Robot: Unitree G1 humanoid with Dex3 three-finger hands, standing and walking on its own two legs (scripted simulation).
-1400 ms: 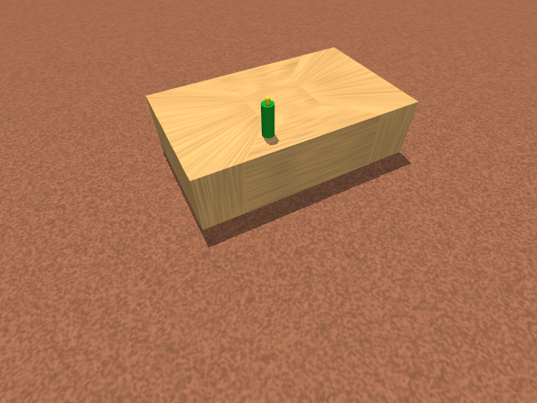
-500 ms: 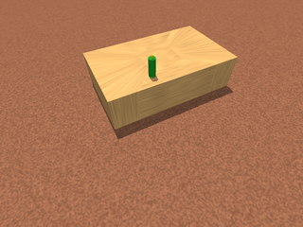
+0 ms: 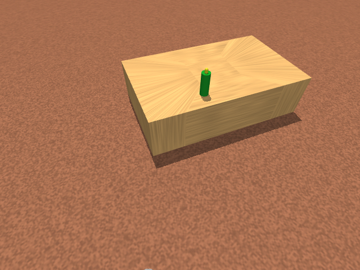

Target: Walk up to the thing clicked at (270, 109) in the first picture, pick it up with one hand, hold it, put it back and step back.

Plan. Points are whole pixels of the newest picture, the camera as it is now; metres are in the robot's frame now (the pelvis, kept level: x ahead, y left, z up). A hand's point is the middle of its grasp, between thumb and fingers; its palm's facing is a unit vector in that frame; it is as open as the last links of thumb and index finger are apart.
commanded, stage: walk up
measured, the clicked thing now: (205, 81) +1.25 -0.11 -0.34
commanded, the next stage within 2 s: none
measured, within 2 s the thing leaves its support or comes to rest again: neither
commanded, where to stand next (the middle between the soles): +0.65 +0.13 m, yaw -3 degrees
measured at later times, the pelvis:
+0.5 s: pelvis +0.19 +0.04 -0.01, yaw -1 degrees
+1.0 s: pelvis +0.38 +0.13 -0.01, yaw -1 degrees
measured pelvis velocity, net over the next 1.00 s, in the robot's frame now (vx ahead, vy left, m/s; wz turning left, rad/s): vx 0.38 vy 0.13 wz -0.01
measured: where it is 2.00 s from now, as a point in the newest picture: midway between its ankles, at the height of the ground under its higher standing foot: (159, 207)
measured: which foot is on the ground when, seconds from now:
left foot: up 0.00-0.00, down 0.02-0.48, up 0.50-0.82, down 0.84-1.00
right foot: down 0.00-0.06, up 0.08-0.44, down 0.46-0.86, up 0.88-1.00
